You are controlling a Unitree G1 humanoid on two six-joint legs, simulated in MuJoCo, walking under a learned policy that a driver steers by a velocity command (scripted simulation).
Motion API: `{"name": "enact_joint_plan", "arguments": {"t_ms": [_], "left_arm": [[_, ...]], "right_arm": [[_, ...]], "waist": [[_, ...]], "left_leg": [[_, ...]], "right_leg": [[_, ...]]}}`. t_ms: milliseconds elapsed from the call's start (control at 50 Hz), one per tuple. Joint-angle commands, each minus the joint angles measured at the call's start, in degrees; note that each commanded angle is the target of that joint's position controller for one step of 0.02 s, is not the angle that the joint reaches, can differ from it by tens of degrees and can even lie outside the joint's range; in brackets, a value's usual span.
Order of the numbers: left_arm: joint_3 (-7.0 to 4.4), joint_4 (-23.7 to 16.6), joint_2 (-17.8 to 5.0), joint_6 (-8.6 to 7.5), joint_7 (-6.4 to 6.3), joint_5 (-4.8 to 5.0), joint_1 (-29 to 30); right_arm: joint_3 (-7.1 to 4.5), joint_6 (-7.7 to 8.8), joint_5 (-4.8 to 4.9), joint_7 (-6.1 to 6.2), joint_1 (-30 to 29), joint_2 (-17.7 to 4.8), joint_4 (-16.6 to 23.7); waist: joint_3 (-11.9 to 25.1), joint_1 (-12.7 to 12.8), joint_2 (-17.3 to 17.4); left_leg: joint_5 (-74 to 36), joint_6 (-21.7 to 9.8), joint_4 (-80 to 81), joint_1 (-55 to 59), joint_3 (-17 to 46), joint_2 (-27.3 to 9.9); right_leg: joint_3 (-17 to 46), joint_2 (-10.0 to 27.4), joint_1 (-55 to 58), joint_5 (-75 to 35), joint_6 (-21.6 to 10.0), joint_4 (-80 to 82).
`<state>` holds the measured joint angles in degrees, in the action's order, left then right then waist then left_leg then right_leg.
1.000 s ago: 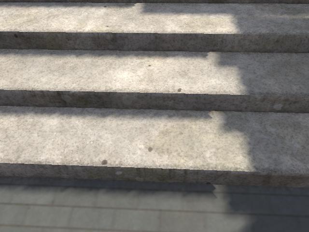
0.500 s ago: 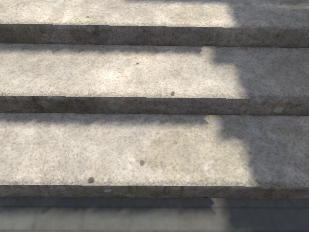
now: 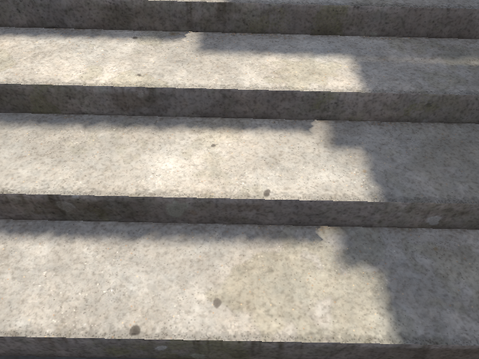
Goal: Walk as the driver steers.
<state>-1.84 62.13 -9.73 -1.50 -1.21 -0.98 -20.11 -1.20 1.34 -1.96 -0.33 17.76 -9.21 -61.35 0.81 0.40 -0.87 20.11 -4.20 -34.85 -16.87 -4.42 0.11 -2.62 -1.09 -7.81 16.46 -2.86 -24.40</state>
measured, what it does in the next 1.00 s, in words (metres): walks ahead: right foot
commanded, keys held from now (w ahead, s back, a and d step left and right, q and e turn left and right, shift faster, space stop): w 0.94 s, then w+q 0.06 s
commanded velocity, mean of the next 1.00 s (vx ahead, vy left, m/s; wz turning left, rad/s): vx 0.45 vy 0.00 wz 0.01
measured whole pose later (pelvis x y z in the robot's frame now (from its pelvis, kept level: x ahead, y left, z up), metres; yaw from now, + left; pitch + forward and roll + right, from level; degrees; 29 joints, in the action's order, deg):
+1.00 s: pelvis +0.48 -0.01 +0.01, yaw +1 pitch +4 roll +0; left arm 1.6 67.8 -6.6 -5.3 -1.2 -0.1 -30.7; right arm 4.2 0.9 -1.6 0.4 0.1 -3.3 -39.2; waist 0.0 1.3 0.6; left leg 19.8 -5.9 -94.4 -67.6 -7.1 -5.1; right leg -5.6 -2.7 -3.3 14.5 -4.1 -13.6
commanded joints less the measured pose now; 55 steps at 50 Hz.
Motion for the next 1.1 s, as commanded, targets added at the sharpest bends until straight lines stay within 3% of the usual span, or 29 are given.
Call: {"name": "enact_joint_plan", "arguments": {"t_ms": [20, 80, 120, 140, 160, 200, 240, 380, 460, 500, 520, 560, 580, 600, 620, 640, 660, 680, 700, 760, 800, 860, 900, 940, 980, 1000, 1040, 1080, 1100], "left_arm": [[-2.00, -0.97, -8.25, -1.02, 0.23, -0.01, -1.87], [-2.07, -1.78, -6.88, -1.70, 0.52, 0.44, 1.70], [-0.72, -6.16, -1.97, -2.74, 1.44, 0.18, 6.08], [-2.08, -8.40, -8.09, -4.35, 0.34, 4.27, 11.32], [-2.16, -8.00, -8.57, -5.37, 0.64, 4.97, 9.76], [-2.37, -6.16, -7.20, -5.89, 1.07, 3.48, 7.58], [-2.95, -6.02, -6.43, -5.30, 1.54, 2.91, 8.67], [-1.30, -12.38, -4.04, -3.96, 1.96, 2.37, 25.10], [-0.69, -13.70, -4.75, -3.53, 2.36, 2.67, 28.32], [-0.85, -14.42, -5.61, -3.97, 2.99, 2.45, 27.76], [-0.03, -12.90, -3.74, -2.97, 2.53, -2.42, 22.99], [-1.73, -8.61, -7.19, -3.39, 1.42, -2.18, 8.00], [-2.84, -5.45, -9.52, -3.77, 1.06, -2.66, -1.42], [-4.08, -4.05, -14.32, -4.02, 0.78, -3.25, -9.37], [-5.33, -3.94, -19.62, -3.36, 1.28, -2.72, -8.32], [-5.55, -5.03, -17.99, -2.55, 1.83, -0.06, -2.10], [-3.59, -5.23, -10.66, -2.47, 1.96, 0.08, 2.87], [-2.13, -4.52, -5.70, -2.57, 2.11, -0.37, 3.92], [-1.18, -3.67, -3.45, -2.89, 1.85, -0.51, 3.56], [-0.41, -1.13, -3.71, -4.22, 1.57, -0.24, 0.84], [-0.11, 1.48, -4.34, -4.75, 2.11, -0.54, -6.53], [1.45, 2.67, -3.41, -5.05, 2.35, -0.47, -8.53], [2.34, 3.68, -3.32, -5.11, 1.84, 0.04, -9.86], [2.55, 4.09, -4.57, -5.16, 0.49, 0.07, -11.51], [2.30, 3.96, -5.76, -4.24, -1.41, 1.64, -11.69], [2.73, 2.62, -4.65, -4.06, -1.56, 2.13, -10.88], [2.23, 1.09, -8.48, -4.12, -1.35, 2.08, -12.43], [0.61, 0.04, -11.64, -3.32, -1.20, 0.62, -12.10], [-0.24, -1.32, -12.46, -3.15, -0.52, 0.90, -10.00]], "right_arm": [[-0.86, 2.15, 0.29, -0.66, -2.42, -3.36, 4.18], [-1.50, 3.42, 0.69, -0.33, 8.61, -2.67, 0.52], [-4.08, 3.61, 0.75, 0.56, 20.98, -11.66, -2.22], [-4.34, 4.84, 3.94, 1.15, 18.18, -13.56, -1.08], [-3.38, 5.88, 3.34, 1.36, 13.55, -10.82, 0.49], [-2.64, 6.30, 2.80, 0.58, 8.57, -8.27, 1.74], [-1.37, 5.28, 2.31, 0.15, 8.93, -4.72, 1.12], [-1.41, 4.24, 1.53, 1.66, 10.67, -9.32, 1.81], [-1.83, 3.80, 2.27, 1.62, 13.73, -9.68, 0.79], [-1.83, 3.05, 2.17, 1.80, 11.47, -9.77, 1.08], [-0.71, 4.30, -0.94, 1.67, 12.33, -5.94, 0.65], [-1.69, 5.09, -0.27, 1.67, 10.59, -9.88, 0.31], [-2.15, 5.33, 0.91, 1.46, 7.65, -11.44, 0.99], [-1.72, 5.44, 2.27, 0.82, 6.26, -8.84, 3.22], [-1.08, 5.15, 5.06, 0.85, 15.69, -2.94, 3.15], [-1.54, 4.54, 2.72, 0.93, 12.90, -6.29, 3.33], [-1.74, 4.24, 1.17, 0.51, 6.82, -6.58, 4.62], [-1.77, 4.18, 0.42, 0.08, 4.54, -5.90, 5.59], [-1.73, 3.57, -0.27, -0.48, 3.14, -4.93, 6.49], [-0.62, 1.12, -0.59, -1.29, 3.91, -0.83, 7.62], [0.99, -0.03, 0.19, 0.28, -4.00, 2.88, 12.18], [2.72, 0.30, 0.43, 1.80, -15.40, 3.31, 20.25], [3.99, 0.60, -0.04, 1.68, -19.81, 3.19, 24.69], [4.61, 0.58, -0.24, 1.30, -22.27, 2.92, 27.16], [5.35, -0.15, 0.32, 0.40, -21.70, 2.54, 27.98], [5.54, -0.23, 1.33, 0.21, -21.28, 2.72, 27.14], [4.93, -0.44, 2.22, 0.39, -16.58, 1.04, 24.59], [3.45, 0.21, 1.76, 0.43, -2.97, -1.10, 19.99], [2.46, 1.00, 1.20, 0.12, 1.85, -3.18, 18.32]], "waist": [[-9.81, -0.16, -4.68], [-7.62, -4.88, -1.30], [-6.65, -8.83, 19.26], [-6.83, -8.26, 14.14], [-5.33, -5.10, 7.32], [-4.24, -2.10, 1.83], [-3.90, -1.41, 3.34], [-8.63, -3.87, 4.43], [-9.07, -4.00, 6.02], [-7.54, -1.28, 6.26], [-6.44, -1.07, 6.41], [0.24, 5.64, 9.23], [4.01, 10.44, 8.26], [10.06, 11.84, 0.99], [19.84, 4.03, -12.36], [18.14, 3.36, -4.08], [7.69, 2.18, -1.67], [1.81, 0.85, 0.25], [-0.81, -0.59, -0.22], [-3.57, -3.79, -0.68], [-3.82, -1.10, -4.43], [-7.18, -1.15, -3.34], [-7.76, -2.56, 0.56], [-7.40, -1.53, 0.14], [-4.60, -1.63, -2.04], [-2.80, -1.11, -0.17], [3.90, -2.65, -2.55], [13.09, -8.02, -10.23], [16.47, -10.83, -10.66]], "left_leg": [[1.34, -1.18, 0.01, -7.34, 0.16, -1.32], [-1.49, -1.69, 10.76, 13.32, 0.49, 0.33], [16.84, -8.52, 27.92, 26.80, 34.15, -19.50], [9.76, -12.76, 27.10, 27.28, 41.91, -23.16], [3.34, -11.71, 25.74, 28.17, 36.56, -22.32], [-6.44, -8.37, 26.37, 26.47, 25.60, -18.38], [-19.70, -5.64, 26.21, 23.34, 15.42, -13.80], [-30.13, -4.83, 30.02, 12.49, 6.53, -9.45], [-34.92, -5.45, 27.96, 19.97, 6.02, -12.65], [-50.70, -4.60, 22.36, 25.46, 4.70, -14.46], [-59.70, -4.46, 19.54, 23.65, 1.55, -11.27], [-68.22, -3.26, 2.56, 19.46, 2.48, -10.62], [-59.30, -2.39, -9.87, 13.01, 1.56, -8.30], [-28.30, -1.35, -30.49, -1.14, 0.67, -2.80], [8.85, 0.30, -53.93, -15.78, 6.04, 5.71], [2.53, -0.87, -56.42, -18.37, 10.17, 1.36], [-0.63, -1.01, -56.85, -22.71, 7.02, -1.21], [-1.92, -1.42, -56.71, -23.93, 5.72, -2.75], [-3.04, -1.75, -57.03, -23.85, 6.07, -4.12], [-6.28, -1.36, -59.31, -25.19, 4.32, -4.83], [0.49, -1.72, -81.03, -41.90, 1.20, -3.20], [2.09, -2.59, -86.41, -57.15, 2.63, -3.94], [0.67, -2.32, -77.08, -57.65, 1.97, -5.30], [-0.27, -1.01, -69.25, -56.26, -1.20, -5.09], [-0.40, -1.46, -51.07, -42.90, -3.68, -6.58], [-0.20, -2.38, -42.69, -33.23, -6.57, -5.09], [2.54, -4.12, -34.43, -20.34, -12.33, 1.58], [7.00, -6.88, -26.10, -13.03, -10.31, 5.15], [3.85, -8.91, -17.68, -4.74, -6.51, 5.56]], "right_leg": [[18.85, 16.83, -2.49, 18.03, -9.49, 15.78], [10.31, 10.51, -12.96, 13.43, -6.58, 6.03], [-4.06, -1.33, -32.97, 11.25, -2.16, -22.24], [3.65, 0.71, -39.46, 11.23, -1.67, -36.99], [6.73, 3.42, -42.33, 6.77, -2.71, -43.21], [6.68, 6.79, -42.09, -2.33, -3.70, -43.65], [4.69, 8.24, -38.72, -6.51, -2.83, -40.80], [-0.67, 5.63, -33.33, -18.69, 1.31, -18.08], [-1.71, 4.12, -33.25, -16.61, -0.47, -14.21], [-1.82, 3.48, -33.01, -12.45, -3.13, -13.70], [-7.10, 0.50, -25.66, -12.48, -4.02, -13.11], [-5.45, -2.72, -6.36, -11.43, -6.06, -9.12], [-4.25, -1.28, 6.03, -16.13, -6.69, -2.92], [9.11, 12.16, 20.64, -25.68, -7.18, -3.55], [36.73, 27.68, 30.82, -38.70, -16.47, 1.53], [35.57, 24.60, 22.97, -15.58, -16.83, 6.69], [28.55, 21.20, 13.50, 1.74, -14.97, 9.41], [24.57, 18.63, 5.89, 8.03, -12.40, 12.36], [21.10, 16.45, 0.01, 7.80, -10.67, 13.48], [14.06, 13.27, -10.90, 1.36, -9.36, 13.98], [15.35, 15.39, -7.25, 1.39, -11.63, 13.83], [14.69, 14.68, -7.77, 10.73, -9.74, 15.25], [12.00, 12.32, -9.56, 12.15, -7.08, 16.04], [11.10, 10.80, -8.04, 4.65, -7.57, 17.73], [6.48, 11.59, -5.55, -13.98, -9.51, 25.36], [1.84, 10.59, -4.69, -29.68, -9.33, 25.65], [-2.97, 12.16, 4.29, -77.72, -8.41, 15.19], [-3.83, 16.41, 17.74, -96.39, -8.01, -4.24], [-5.54, 15.97, 16.86, -92.39, -6.55, -15.99]]}}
